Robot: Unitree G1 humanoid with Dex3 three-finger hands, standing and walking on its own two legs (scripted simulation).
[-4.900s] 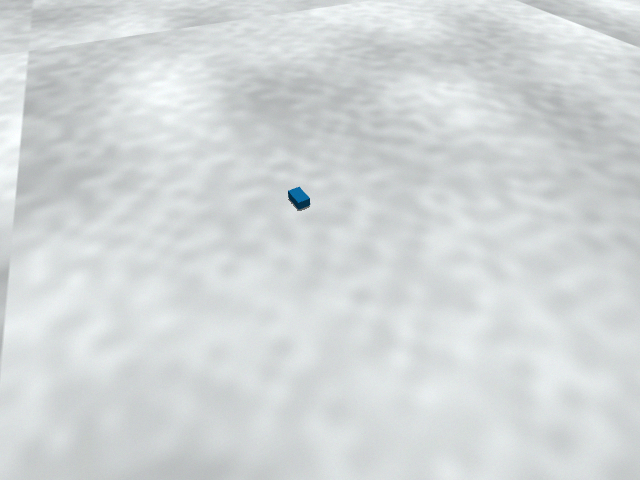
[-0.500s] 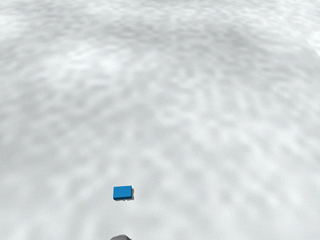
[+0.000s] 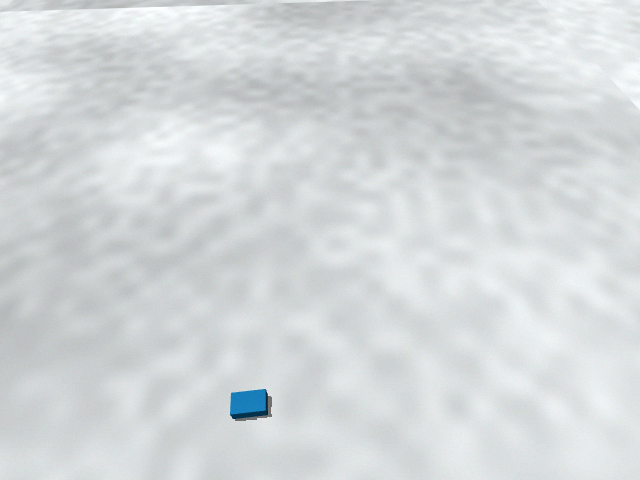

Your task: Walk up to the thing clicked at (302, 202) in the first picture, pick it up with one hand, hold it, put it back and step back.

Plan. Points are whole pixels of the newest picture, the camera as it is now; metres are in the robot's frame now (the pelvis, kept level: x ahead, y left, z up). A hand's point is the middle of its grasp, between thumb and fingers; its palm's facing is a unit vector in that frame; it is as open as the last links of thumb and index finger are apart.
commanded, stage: walk up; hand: left
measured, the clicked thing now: (249, 403) +0.48 +0.24 -0.73
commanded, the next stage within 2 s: stand in 0.98 s
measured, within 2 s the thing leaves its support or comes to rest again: neither
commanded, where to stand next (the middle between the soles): +0.08 +0.01 m, yaw +3 degrees
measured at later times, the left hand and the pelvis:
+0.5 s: hand out of the picture +0.12 +0.27 -0.12, palm faces +0.05 -0.94 -0.34, open 7.4 cm; pelvis +0.00 +0.01 +0.02, yaw +2 degrees
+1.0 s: hand out of the picture +0.08 +0.28 -0.13, palm faces +0.09 -0.94 -0.33, open 7.4 cm; pelvis +0.01 +0.02 +0.03, yaw +4 degrees
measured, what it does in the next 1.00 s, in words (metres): stands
